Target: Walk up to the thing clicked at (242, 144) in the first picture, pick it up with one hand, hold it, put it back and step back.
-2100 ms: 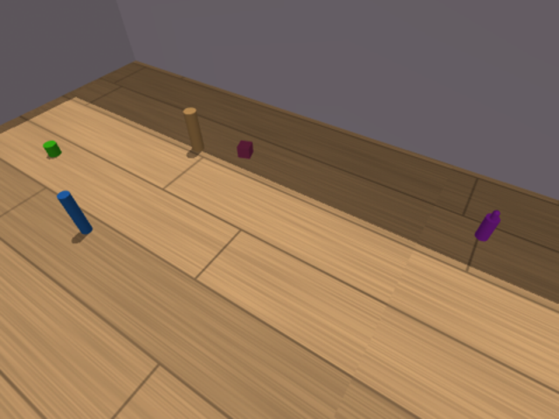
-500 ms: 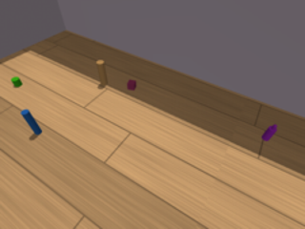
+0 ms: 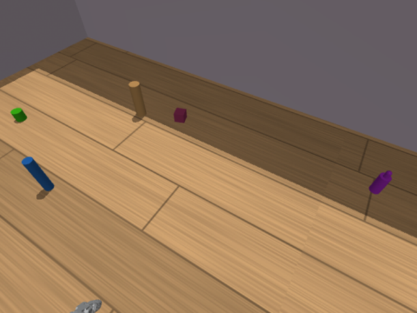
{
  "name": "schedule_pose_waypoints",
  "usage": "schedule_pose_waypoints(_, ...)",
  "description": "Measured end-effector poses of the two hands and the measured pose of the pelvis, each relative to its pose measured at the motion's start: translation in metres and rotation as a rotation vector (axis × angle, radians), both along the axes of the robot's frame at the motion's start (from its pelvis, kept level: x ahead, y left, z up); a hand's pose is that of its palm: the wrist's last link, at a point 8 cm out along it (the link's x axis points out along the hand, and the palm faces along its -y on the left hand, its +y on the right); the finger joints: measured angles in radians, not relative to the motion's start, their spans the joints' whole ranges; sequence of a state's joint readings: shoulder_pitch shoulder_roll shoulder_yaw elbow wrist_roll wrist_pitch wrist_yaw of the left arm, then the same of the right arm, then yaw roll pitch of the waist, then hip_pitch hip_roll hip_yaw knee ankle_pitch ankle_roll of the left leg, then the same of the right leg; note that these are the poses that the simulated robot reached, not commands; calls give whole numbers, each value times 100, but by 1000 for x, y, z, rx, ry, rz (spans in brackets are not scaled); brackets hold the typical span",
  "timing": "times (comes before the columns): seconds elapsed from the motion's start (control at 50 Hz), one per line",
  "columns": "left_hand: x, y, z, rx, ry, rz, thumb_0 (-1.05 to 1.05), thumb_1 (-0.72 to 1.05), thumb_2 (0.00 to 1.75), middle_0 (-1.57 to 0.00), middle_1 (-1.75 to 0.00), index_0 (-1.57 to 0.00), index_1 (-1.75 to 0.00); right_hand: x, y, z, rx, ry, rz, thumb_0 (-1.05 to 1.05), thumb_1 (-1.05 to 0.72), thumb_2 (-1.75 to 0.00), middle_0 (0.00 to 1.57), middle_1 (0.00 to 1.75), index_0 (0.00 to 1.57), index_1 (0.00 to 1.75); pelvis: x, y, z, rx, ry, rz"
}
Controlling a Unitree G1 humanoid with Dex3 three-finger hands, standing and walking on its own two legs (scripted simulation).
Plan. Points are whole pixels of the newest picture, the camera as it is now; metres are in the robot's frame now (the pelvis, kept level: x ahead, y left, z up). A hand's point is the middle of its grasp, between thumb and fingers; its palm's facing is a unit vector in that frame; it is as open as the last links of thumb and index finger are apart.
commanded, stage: walk up
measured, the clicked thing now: (180, 115) +1.49 +0.23 -0.72
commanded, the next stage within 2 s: stand in 0.50 s
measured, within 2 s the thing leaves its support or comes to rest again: neither
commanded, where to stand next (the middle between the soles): +0.03 -0.01 m, yaw +0 degrees
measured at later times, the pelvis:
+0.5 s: pelvis +0.01 +0.00 +0.02, yaw +0 degrees
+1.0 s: pelvis +0.03 +0.00 +0.02, yaw +1 degrees
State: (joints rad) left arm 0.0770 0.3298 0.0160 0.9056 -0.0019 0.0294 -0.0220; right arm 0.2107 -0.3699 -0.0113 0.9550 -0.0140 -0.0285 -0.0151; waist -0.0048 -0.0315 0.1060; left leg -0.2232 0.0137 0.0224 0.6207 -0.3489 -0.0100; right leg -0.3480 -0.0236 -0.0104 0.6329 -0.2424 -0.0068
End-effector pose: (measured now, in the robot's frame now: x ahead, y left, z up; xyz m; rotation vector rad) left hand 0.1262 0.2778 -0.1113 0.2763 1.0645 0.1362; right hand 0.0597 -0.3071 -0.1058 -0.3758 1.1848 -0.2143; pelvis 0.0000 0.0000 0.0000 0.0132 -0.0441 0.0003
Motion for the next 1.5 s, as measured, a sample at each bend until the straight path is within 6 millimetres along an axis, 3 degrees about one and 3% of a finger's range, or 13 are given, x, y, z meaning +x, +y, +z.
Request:
schedule_pose_waypoints(0.14,-9,14,-1,14,60,31,1,90,89,-20,-30,-21,-30,18,-7,12,-23,-5,1,0,-91,-90,20,30,21,30,7,-2,6,-12,0,3)
schedule_pose_waypoints(0.34,-34,25,8,49,135,74,1,90,90,-20,-30,-21,-30,46,-4,13,3,-27,23,0,-91,-90,20,30,21,30,10,-2,13,-10,4,8)
schedule_pose_waypoints(0.58,-45,16,13,39,159,89,1,90,90,-20,-30,-21,-30,48,9,8,54,-7,31,0,-91,-90,20,30,21,30,13,-3,20,-7,1,11)
schedule_pose_waypoints(0.94,-34,16,17,61,163,73,1,90,90,-20,-30,-21,-30,21,7,2,67,90,-26,0,-91,-90,20,30,21,30,25,-4,23,-7,10,13)
schedule_pose_waypoints(1.22,-18,13,18,58,143,65,1,90,90,-20,-30,-21,-30,39,4,5,58,63,-16,0,-91,-90,20,30,21,30,32,-5,23,-9,12,15)
schedule_pose_waypoints(1.5,-21,12,18,58,151,76,1,90,90,-20,-30,-21,-30,51,4,6,58,42,-3,0,-91,-90,20,30,21,30,34,-7,23,-11,11,15)
